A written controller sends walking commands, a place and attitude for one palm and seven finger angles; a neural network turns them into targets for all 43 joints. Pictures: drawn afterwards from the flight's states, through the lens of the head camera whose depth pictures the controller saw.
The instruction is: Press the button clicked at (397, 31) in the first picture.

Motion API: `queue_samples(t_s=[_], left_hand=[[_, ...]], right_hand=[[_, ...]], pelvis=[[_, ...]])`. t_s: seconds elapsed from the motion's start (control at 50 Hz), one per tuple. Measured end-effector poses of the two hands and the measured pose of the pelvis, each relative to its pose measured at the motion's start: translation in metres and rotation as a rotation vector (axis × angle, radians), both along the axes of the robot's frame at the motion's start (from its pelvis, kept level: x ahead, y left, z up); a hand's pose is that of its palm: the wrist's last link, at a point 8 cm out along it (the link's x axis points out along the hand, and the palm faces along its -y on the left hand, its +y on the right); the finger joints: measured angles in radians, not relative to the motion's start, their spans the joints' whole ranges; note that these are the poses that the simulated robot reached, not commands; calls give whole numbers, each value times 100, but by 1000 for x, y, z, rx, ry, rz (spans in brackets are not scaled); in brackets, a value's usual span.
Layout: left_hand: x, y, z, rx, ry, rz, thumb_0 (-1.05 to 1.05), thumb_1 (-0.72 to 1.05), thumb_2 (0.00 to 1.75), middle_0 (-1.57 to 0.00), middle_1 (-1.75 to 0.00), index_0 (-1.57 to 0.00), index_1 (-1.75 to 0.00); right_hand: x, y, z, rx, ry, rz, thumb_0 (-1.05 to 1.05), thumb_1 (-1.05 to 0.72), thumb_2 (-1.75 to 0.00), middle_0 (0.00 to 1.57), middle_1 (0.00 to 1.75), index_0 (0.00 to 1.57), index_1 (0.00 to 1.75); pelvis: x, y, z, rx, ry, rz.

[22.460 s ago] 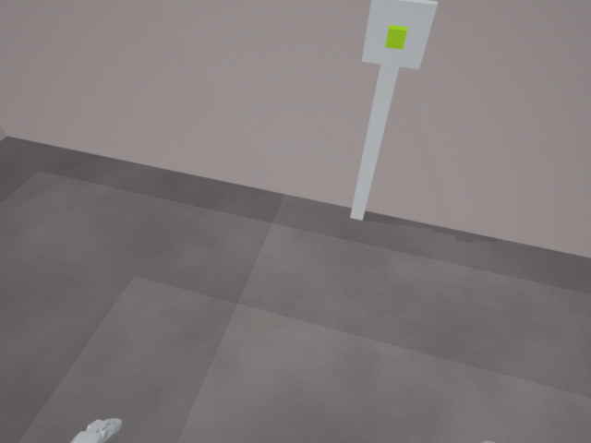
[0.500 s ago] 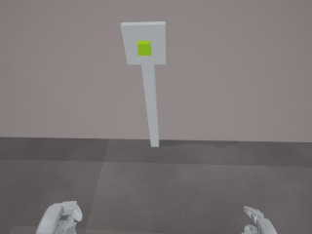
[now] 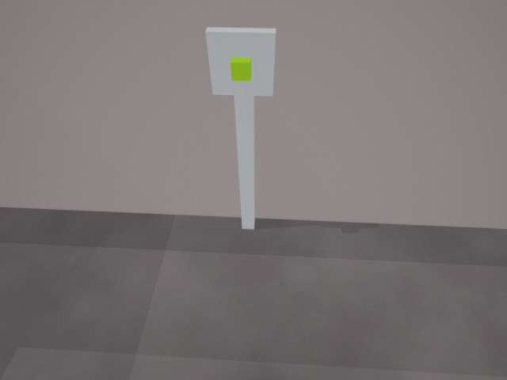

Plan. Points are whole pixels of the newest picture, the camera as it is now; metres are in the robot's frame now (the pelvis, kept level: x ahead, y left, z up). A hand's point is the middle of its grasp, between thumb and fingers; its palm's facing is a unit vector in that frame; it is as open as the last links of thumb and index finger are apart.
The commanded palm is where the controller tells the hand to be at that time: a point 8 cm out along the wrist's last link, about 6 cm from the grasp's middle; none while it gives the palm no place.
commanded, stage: let the arm hang, fingers relaxed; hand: left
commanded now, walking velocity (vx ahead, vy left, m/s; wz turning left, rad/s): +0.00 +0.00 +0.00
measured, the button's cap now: (241, 68) +0.85 +0.08 +0.07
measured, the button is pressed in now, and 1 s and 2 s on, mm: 0 0 0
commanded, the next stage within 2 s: stand and wait in 0.42 s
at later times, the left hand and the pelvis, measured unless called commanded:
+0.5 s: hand out of the picture -0.02 +0.15 -0.18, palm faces +0.04 -0.99 -0.16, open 7.3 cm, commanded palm none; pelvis +0.00 -0.01 +0.00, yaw +1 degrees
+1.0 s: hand out of the picture +0.05 +0.18 -0.17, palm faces +0.02 -0.97 -0.24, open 7.3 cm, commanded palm none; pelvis +0.04 -0.02 +0.01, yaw +0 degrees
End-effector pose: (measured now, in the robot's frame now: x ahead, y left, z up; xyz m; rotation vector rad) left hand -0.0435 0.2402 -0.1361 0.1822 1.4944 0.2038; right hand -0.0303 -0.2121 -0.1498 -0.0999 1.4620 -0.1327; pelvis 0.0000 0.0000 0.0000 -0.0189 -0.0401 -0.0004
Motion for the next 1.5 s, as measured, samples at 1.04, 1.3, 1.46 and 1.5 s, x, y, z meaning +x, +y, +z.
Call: queue_samples(t_s=[1.04, 1.3, 1.46, 1.5], left_hand=[[101, -18, 3, -7, -112, -33, 0, 91, 90, -20, -29, -20, -30], [143, -29, 5, -16, -163, -59, 0, 91, 90, -21, -30, -20, -30], [152, -28, 7, -1, -155, -64, 0, 91, 90, -21, -30, -21, -30], [153, -28, 7, 5, -153, -64, 0, 91, 90, -21, -30, -21, -30]], right_hand=[[101, -34, 9, -49, -107, 34, 0, -91, -90, 20, 30, 20, 30], [136, -52, 14, -71, -134, 53, 0, -91, -90, 20, 30, 20, 30], [134, -61, 14, -77, -100, 42, 0, -91, -90, 20, 30, 20, 30], [133, -63, 13, -79, -93, 39, 0, -91, -90, 20, 30, 20, 30]], pelvis=[[48, -17, 7, 19, 27, 4], [67, -26, 9, 24, 29, 0], [76, -32, 9, 26, 29, -4], [78, -33, 9, 27, 29, -5]])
